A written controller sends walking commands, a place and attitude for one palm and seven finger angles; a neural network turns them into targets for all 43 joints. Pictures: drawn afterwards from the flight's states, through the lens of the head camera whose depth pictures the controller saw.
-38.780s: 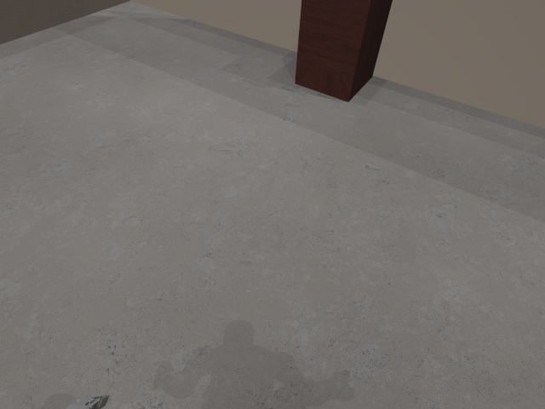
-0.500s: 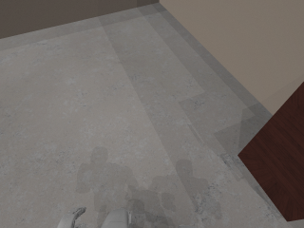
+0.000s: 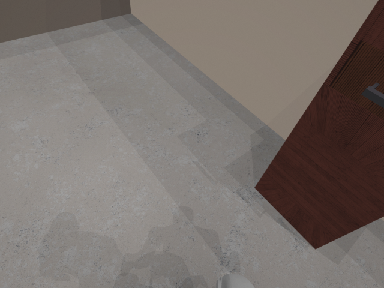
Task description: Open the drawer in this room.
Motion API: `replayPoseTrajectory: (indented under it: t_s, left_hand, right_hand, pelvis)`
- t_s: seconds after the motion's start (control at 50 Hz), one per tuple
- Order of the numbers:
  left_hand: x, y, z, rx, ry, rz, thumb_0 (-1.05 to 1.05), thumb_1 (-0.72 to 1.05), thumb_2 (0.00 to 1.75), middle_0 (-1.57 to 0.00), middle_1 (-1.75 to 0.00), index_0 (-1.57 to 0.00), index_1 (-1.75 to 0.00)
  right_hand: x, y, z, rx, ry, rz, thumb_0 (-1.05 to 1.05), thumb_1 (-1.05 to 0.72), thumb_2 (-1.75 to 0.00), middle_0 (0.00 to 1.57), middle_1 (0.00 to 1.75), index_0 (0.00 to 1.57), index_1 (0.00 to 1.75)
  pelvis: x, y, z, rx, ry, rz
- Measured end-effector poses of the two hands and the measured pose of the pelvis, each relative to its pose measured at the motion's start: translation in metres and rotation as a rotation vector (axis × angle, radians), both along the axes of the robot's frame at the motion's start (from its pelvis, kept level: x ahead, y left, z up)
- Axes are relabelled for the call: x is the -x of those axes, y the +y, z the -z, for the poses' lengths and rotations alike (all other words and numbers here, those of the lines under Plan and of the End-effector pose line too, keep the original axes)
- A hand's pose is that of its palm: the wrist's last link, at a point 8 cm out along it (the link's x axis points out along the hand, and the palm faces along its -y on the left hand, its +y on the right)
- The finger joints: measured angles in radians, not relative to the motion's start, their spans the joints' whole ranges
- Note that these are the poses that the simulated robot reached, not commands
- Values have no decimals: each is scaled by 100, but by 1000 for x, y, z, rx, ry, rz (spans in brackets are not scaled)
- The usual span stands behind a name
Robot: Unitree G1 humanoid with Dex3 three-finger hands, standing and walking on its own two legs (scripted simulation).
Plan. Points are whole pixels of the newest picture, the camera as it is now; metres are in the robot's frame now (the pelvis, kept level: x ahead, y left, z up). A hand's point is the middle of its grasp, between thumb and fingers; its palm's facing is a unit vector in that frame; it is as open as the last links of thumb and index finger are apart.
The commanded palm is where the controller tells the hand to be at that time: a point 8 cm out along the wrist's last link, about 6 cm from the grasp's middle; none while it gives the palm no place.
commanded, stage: turn to face it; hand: left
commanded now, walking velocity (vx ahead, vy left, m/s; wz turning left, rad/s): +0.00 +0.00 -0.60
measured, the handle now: out of the picture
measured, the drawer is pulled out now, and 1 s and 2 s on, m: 0.00 0.00 0.00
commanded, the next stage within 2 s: take the last steps up to it in 1.24 s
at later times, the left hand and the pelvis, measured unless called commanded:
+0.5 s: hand (154, 275) +0.17 +0.09 -0.16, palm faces -0.29 -0.92 -0.26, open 7.4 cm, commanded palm none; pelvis +0.00 -0.06 -0.01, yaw -18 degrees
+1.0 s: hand (146, 265) +0.19 +0.12 -0.17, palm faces -0.51 -0.83 -0.22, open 7.4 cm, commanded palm none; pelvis +0.01 -0.03 +0.00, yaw -35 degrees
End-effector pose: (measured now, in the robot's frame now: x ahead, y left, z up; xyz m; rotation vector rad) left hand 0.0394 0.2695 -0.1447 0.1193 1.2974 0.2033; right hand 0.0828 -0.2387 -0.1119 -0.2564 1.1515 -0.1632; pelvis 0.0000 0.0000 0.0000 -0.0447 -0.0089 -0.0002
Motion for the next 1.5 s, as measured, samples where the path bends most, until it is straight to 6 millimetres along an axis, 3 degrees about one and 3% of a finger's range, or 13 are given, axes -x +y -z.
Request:
replayPoseTrajectory:
  t_s: [0.12, 0.26, 0.32, 0.42, 0.52, 0.74, 0.86, 0.96, 1.04, 1.16, 1.22, 1.36, 1.5]
  left_hand:
    - [-46, -22, -3, -5, -20, 117, 1, 91, 90, -19, -30, -19, -30]
    - [-120, -83, -5, -40, -149, 308, 1, 91, 90, -19, -30, -19, -30]
    - [-133, -105, -12, -49, -188, 349, 1, 91, 90, -19, -30, -20, -30]
    - [-136, -124, -22, -52, -168, 396, 0, 91, 90, -20, -30, -20, -30]
    - [-131, -127, -21, -40, -141, 431, 0, 90, 90, -20, -30, -20, -30]
    - [-128, -88, 9, -13, -39, 468, 1, 90, 90, -20, -30, -20, -30]
    - [-144, -81, 4, -5, -2, 537, 1, 91, 90, -20, -30, -20, -30]
    - [-161, -94, -2, -13, 2, 602, 1, 91, 90, -19, -30, -20, -30]
    - [-176, -123, -5, -17, -13, 676, 1, 91, 90, -19, -30, -19, -30]
    - [-195, -193, -6, -14, -119, 810, 1, 91, 90, -19, -30, -19, -30]
    - [-193, -221, -13, -4, -169, 844, 1, 91, 90, -19, -30, -20, -30]
    - [-175, -244, -21, 13, -156, 868, 0, 90, 90, -20, -30, -20, -30]
    - [-158, -228, -8, 38, -86, 848, 0, 90, 90, -20, -30, -20, -30]
  right_hand:
    - [54, -16, 14, -29, 85, 145, 1, -90, -90, 20, 30, 20, 30]
    - [118, -55, 50, -80, 181, 306, 1, -90, -90, 20, 30, 20, 30]
    - [130, -71, 55, -73, 213, 349, 1, -91, -90, 20, 30, 20, 30]
    - [120, -88, 42, -62, 149, 375, 1, -91, -90, 20, 30, 20, 30]
    - [100, -96, 30, -48, 56, 389, 1, -91, -90, 20, 30, 19, 30]
    - [73, -74, 8, 28, -88, 434, 1, -91, -90, 20, 30, 20, 30]
    - [102, -48, 0, 24, -42, 502, 1, -91, -90, 20, 30, 20, 30]
    - [137, -30, 6, -12, 11, 601, 1, -90, -90, 20, 30, 20, 30]
    - [174, -17, 17, -58, 66, 692, 1, -90, -90, 20, 30, 20, 30]
    - [239, -8, 48, -144, 154, 818, 1, -90, -90, 20, 30, 20, 30]
    - [262, -10, 55, -165, 209, 857, 1, -91, -90, 20, 30, 20, 30]
    - [269, -24, 42, -150, 174, 881, 1, -91, -90, 20, 30, 19, 30]
    - [248, -36, 29, -112, 105, 865, 1, -91, -90, 20, 30, 19, 30]
  pelvis:
    - [-1, -11, 2, -11, 1, 85]
    - [-3, -45, 23, -47, 7, 185]
    - [0, -53, 22, -43, -3, 210]
    - [2, -61, 11, -65, -3, 272]
    - [2, -62, 7, -69, -1, 331]
    - [-10, -33, 15, -41, 9, 454]
    - [-15, -23, 5, -24, 0, 535]
    - [-16, -25, 1, -19, 4, 595]
    - [-12, -33, 3, -25, 2, 641]
    - [3, -57, 18, -54, -7, 699]
    - [11, -63, 18, -43, -15, 705]
    - [20, -72, 6, -64, -25, 749]
    - [16, -74, 4, -45, -12, 778]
